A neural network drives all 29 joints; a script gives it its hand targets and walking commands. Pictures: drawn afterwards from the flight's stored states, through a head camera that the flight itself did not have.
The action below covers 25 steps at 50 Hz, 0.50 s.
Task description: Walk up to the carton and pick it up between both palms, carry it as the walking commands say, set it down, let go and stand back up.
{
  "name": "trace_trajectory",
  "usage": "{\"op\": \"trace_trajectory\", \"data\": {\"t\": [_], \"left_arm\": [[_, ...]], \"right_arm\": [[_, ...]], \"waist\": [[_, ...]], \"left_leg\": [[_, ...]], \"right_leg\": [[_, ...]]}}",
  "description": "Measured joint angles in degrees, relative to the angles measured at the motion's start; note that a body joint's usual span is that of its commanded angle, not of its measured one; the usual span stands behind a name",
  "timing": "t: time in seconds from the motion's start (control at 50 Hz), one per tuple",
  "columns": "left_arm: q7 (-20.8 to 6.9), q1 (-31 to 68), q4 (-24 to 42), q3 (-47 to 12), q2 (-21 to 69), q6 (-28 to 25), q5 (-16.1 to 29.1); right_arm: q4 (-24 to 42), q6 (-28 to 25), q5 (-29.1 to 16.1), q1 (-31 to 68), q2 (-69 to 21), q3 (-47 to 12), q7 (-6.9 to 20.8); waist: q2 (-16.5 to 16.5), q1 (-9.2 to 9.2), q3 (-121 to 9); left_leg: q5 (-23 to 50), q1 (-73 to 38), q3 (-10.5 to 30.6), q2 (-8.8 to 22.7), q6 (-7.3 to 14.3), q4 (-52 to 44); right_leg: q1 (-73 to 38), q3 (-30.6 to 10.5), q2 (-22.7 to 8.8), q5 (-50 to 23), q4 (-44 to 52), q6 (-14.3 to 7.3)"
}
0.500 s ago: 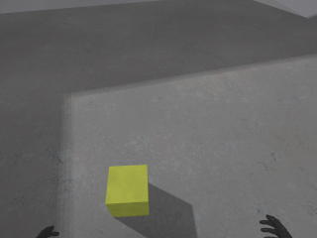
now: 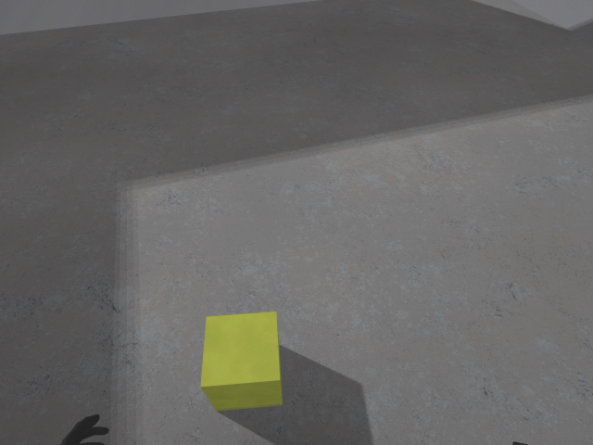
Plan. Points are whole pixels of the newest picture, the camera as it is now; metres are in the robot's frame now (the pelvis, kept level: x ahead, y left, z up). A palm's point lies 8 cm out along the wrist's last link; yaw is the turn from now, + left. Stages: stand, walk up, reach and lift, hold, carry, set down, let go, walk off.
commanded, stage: walk up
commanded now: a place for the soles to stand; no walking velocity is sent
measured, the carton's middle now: (245, 362) +0.46 +0.16 -0.65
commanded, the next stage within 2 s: none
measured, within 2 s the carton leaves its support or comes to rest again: neither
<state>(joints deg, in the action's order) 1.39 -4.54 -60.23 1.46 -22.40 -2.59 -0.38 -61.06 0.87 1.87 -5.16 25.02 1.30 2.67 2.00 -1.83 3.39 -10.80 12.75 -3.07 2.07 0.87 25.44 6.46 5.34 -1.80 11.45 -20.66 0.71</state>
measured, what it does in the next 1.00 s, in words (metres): steps to the left: left foot, then right foot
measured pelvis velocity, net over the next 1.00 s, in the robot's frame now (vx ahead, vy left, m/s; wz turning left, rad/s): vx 0.01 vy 0.12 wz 0.05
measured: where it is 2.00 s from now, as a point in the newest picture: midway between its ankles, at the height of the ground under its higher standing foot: outside the picture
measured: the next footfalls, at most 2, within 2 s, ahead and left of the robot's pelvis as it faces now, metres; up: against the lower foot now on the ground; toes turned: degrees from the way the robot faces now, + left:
left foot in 0.26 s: +0.07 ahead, +0.23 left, +0.00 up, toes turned -2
right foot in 0.56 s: +0.04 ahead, +0.02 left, +0.00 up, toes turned +2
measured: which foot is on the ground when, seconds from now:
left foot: up 0.00-0.24, down 0.26-1.00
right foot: down 0.00-0.26, up 0.28-0.54, down 0.56-1.00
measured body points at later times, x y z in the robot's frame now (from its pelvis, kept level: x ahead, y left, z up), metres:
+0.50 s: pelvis -0.01 +0.13 -0.02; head +0.02 +0.12 +0.43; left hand +0.02 +0.47 -0.13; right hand +0.12 -0.20 -0.12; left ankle +0.03 +0.22 -0.74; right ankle +0.01 +0.01 -0.72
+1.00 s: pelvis +0.01 +0.12 +0.00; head +0.03 +0.13 +0.45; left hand +0.14 +0.44 -0.11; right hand +0.16 -0.19 -0.10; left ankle +0.03 +0.22 -0.74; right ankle +0.00 +0.02 -0.74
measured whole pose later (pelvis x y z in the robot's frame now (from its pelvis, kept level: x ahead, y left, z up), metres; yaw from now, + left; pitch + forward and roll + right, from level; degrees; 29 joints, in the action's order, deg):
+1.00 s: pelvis +0.01 +0.12 +0.00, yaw +3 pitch -2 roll +0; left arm -1.0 -3.5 -55.4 2.0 -22.6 -0.5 -0.5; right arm -56.8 -3.3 0.4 -4.4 23.1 0.7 -0.7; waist -0.3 -0.4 3.4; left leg -9.9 9.7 -5.2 0.1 1.8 21.6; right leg 6.1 2.9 0.8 13.0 -21.2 -1.6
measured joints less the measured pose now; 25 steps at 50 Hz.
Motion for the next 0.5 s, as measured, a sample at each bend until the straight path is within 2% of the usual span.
{"op": "trace_trajectory", "data": {"t": [0.06,0.12,0.18,0.24,0.28,0.32,0.34,0.38,0.5], "left_arm": [[2.4,-1.9,2.2,1.9,-1.6,-0.4,-0.4],[3.8,-4.1,3.4,3.3,-4.0,-0.5,-1.0],[4.0,-6.5,4.6,4.4,-6.4,-0.3,-1.4],[3.3,-8.1,5.7,4.9,-8.0,0.3,-1.8],[2.9,-8.4,6.4,4.8,-8.8,0.8,-2.0],[3.3,-7.5,7.1,4.5,-8.2,1.6,-1.6],[3.3,-7.4,7.4,4.0,-7.5,1.8,-1.2],[2.9,-7.7,7.8,3.1,-6.0,1.8,-0.7],[0.3,-9.8,6.7,2.1,-2.7,1.9,-1.1]], "right_arm": [[4.8,2.8,1.3,0.3,2.1,1.7,1.7],[8.8,4.5,1.6,0.3,3.7,3.4,3.1],[11.9,5.1,1.3,0.6,4.0,4.7,3.9],[13.8,4.7,0.7,0.3,3.8,5.5,4.0],[14.4,4.0,0.7,-0.9,3.6,5.9,3.4],[14.6,3.2,0.9,-2.0,2.5,5.6,2.4],[14.7,3.0,0.6,-2.4,1.8,5.2,1.9],[14.7,2.5,0.3,-3.2,0.6,4.5,0.8],[13.8,0.5,-0.1,-4.9,0.0,3.2,-1.0]], "waist": [[0.7,0.06,2.7],[1.2,0.84,5.1],[1.5,1.50,6.6],[1.4,2.24,6.6],[0.8,2.26,5.7],[0.1,2.85,6.3],[0.0,2.75,6.3],[-0.3,2.11,5.6],[-0.9,1.24,2.6]], "left_leg": [[-10.2,7.2,2.2,-0.6,0.6,15.7],[-13.1,12.3,4.2,0.1,0.6,24.3],[-11.7,14.1,4.5,1.8,0.4,24.5],[-10.8,12.2,3.1,2.4,0.4,20.1],[-6.8,10.4,2.3,1.3,0.3,16.1],[-6.0,11.0,1.7,0.1,-0.1,18.2],[-6.0,10.6,1.4,-0.3,0.3,17.7],[-5.4,9.5,1.0,-1.0,1.4,15.2],[-4.4,7.2,-1.2,-2.2,2.3,11.6]], "right_leg": [[2.2,0.6,-1.2,1.8,-4.1,0.0],[4.1,0.7,-3.1,3.2,-7.7,0.5],[5.8,0.8,-5.3,4.7,-11.2,1.5],[8.1,0.6,-8.0,6.9,-15.6,1.9],[11.0,-0.6,-9.8,11.7,-22.1,-0.1],[15.3,-5.1,-7.2,20.9,-33.0,-1.6],[17.1,-5.8,-5.6,22.6,-37.1,-1.9],[19.3,-5.3,-3.4,21.1,-40.4,-2.1],[15.5,-2.2,-0.1,16.0,-27.6,-1.7]]}}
